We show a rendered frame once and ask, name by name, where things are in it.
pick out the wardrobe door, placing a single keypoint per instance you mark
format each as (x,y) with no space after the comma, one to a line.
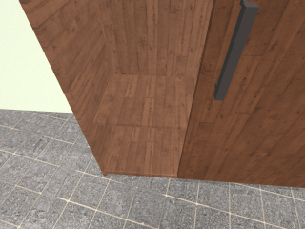
(256,135)

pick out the handle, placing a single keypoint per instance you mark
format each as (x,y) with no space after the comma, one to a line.
(241,33)

